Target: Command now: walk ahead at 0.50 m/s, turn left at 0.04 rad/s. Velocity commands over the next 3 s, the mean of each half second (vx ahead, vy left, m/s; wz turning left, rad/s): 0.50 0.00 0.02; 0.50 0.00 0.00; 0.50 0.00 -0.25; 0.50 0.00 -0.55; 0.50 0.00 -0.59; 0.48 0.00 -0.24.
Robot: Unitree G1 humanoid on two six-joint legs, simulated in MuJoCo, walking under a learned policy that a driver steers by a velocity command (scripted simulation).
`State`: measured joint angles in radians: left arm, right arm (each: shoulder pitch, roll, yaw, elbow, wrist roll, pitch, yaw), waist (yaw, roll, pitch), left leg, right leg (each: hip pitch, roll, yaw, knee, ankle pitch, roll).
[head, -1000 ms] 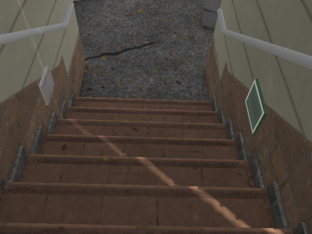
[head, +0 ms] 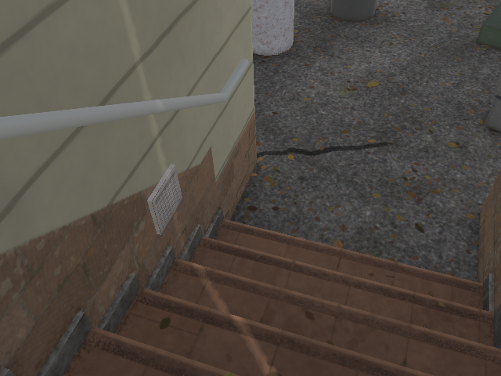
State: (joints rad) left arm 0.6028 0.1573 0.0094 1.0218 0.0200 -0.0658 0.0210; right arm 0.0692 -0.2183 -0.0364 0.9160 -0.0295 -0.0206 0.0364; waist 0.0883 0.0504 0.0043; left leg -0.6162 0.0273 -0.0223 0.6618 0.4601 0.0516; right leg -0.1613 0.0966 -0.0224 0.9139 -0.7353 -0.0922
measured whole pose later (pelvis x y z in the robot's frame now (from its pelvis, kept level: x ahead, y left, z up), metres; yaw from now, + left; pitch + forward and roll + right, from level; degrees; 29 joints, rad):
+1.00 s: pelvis +0.53 -0.02 -0.33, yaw +0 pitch -1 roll +0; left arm 0.60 0.17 0.00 1.09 0.00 -0.08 0.03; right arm 0.12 -0.22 -0.05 1.00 -0.04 -0.01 0.01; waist 0.04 0.02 -0.02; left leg -0.73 0.05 -0.06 0.84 0.40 0.05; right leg -0.20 0.08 -0.06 0.80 -0.59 -0.10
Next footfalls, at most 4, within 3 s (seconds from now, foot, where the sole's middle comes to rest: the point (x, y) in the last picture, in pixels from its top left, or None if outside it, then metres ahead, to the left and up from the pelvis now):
0.12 left None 0.23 0.09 -0.88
0.64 right None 0.47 -0.09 -1.06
1.20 left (263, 353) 0.80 0.11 -1.24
1.76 right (320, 321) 1.04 -0.12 -1.42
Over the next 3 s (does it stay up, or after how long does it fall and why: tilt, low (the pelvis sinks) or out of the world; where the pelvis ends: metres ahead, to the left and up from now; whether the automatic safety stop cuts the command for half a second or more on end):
stays up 1.47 -0.32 -0.98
